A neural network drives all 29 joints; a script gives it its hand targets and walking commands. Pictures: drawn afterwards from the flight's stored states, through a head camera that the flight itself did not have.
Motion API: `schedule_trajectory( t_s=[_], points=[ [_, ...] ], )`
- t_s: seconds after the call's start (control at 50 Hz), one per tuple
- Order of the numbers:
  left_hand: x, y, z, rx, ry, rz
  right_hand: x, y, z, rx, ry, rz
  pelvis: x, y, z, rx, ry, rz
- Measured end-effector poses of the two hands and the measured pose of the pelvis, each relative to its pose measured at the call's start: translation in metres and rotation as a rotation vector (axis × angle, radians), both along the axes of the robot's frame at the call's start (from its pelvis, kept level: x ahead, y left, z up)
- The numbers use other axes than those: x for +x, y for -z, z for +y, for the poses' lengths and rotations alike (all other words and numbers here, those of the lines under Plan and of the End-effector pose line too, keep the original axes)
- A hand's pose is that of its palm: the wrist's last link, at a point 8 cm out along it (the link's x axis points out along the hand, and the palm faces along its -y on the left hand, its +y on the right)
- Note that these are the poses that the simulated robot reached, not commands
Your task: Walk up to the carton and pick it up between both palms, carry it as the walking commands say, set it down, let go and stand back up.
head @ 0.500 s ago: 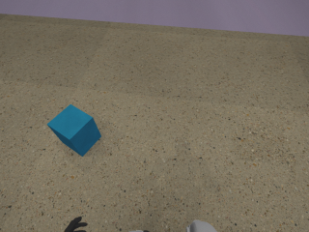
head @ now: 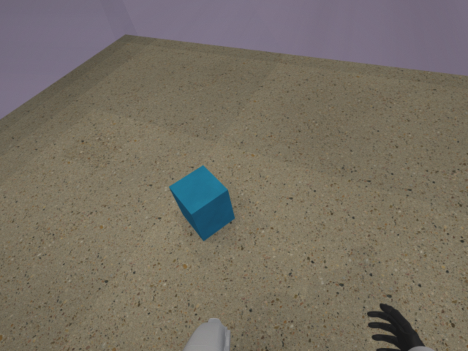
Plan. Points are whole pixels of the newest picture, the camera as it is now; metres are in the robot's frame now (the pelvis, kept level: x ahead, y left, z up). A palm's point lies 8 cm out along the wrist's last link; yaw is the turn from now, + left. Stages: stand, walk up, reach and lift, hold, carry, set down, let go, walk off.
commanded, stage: walk up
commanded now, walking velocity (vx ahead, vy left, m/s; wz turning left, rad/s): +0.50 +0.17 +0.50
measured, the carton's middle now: (203, 203) +0.84 +0.36 -0.66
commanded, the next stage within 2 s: none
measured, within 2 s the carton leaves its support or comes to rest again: neither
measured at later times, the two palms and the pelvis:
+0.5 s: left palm (132, 226) +0.40 +0.34 -0.11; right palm (361, 299) +0.26 -0.18 -0.12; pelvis +0.25 +0.09 -0.01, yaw +12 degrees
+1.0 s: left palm (99, 273) +0.28 +0.39 -0.12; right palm (289, 171) +0.59 -0.05 -0.13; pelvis +0.39 +0.14 +0.00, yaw +19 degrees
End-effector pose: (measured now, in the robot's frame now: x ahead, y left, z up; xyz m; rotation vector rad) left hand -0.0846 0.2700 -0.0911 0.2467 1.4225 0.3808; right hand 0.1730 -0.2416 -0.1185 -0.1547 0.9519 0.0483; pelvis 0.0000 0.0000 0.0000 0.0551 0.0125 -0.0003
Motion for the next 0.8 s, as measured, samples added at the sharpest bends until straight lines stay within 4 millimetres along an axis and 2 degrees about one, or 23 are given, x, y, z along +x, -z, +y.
schedule_trajectory(
  t_s=[0.08, 0.12, 0.16, 0.2, 0.26, 0.32, 0.4, 0.46, 0.5, 0.56, 0.6, 0.64, 0.72, 0.8],
  points=[
    [0.007, 0.014, 0.015, -0.043, -0.066, 0.051, 0.064, 0.007, 0.054, 0.008, -0.083, -0.027, 0.036, 0.012, 0.027, -0.019, -0.049, 0.022],
    [0.021, 0.030, 0.030, -0.064, -0.093, 0.062, 0.095, 0.013, 0.079, -0.016, -0.122, -0.041, 0.058, 0.023, 0.043, -0.030, -0.078, 0.037],
    [0.045, 0.048, 0.047, -0.081, -0.105, 0.048, 0.117, 0.023, 0.096, -0.059, -0.139, -0.047, 0.077, 0.034, 0.060, -0.038, -0.110, 0.042],
    [0.091, 0.056, 0.061, -0.092, -0.086, -0.028, 0.118, 0.027, 0.103, -0.098, -0.136, -0.002, 0.092, 0.033, 0.071, -0.052, -0.126, 0.040],
    [0.183, 0.055, 0.074, -0.110, -0.019, -0.191, 0.099, 0.022, 0.098, -0.142, -0.086, 0.111, 0.121, 0.022, 0.081, -0.059, -0.143, 0.033],
    [0.271, 0.047, 0.077, -0.137, 0.054, -0.314, 0.082, 0.013, 0.088, -0.174, -0.019, 0.195, 0.152, 0.012, 0.088, -0.062, -0.166, 0.020],
    [0.374, 0.033, 0.078, -0.160, 0.118, -0.437, 0.071, 0.003, 0.075, -0.212, 0.047, 0.293, 0.196, 0.005, 0.092, -0.067, -0.191, 0.004],
    [0.443, 0.023, 0.076, -0.164, 0.150, -0.514, 0.074, 0.002, 0.068, -0.229, 0.077, 0.363, 0.229, 0.005, 0.091, -0.064, -0.206, -0.005],
    [0.483, 0.018, 0.074, -0.157, 0.164, -0.553, 0.083, 0.006, 0.064, -0.232, 0.091, 0.404, 0.253, 0.008, 0.089, -0.060, -0.212, -0.008],
    [0.530, 0.018, 0.075, -0.110, 0.173, -0.584, 0.105, 0.023, 0.057, -0.223, 0.098, 0.464, 0.292, 0.020, 0.085, -0.045, -0.229, -0.012],
    [0.542, 0.025, 0.079, -0.064, 0.157, -0.565, 0.129, 0.039, 0.054, -0.216, 0.086, 0.483, 0.316, 0.030, 0.082, -0.034, -0.244, -0.014],
    [0.529, 0.031, 0.086, -0.031, 0.125, -0.486, 0.163, 0.046, 0.056, -0.205, 0.065, 0.466, 0.330, 0.030, 0.081, -0.039, -0.263, -0.015],
    [0.466, 0.026, 0.102, 0.022, -0.012, -0.303, 0.241, 0.046, 0.071, -0.169, -0.031, 0.392, 0.350, 0.019, 0.085, -0.022, -0.284, -0.033],
    [0.408, 0.018, 0.105, 0.036, -0.126, -0.173, 0.309, 0.038, 0.095, -0.145, -0.129, 0.312, 0.367, 0.008, 0.094, -0.001, -0.292, -0.036]
  ],
)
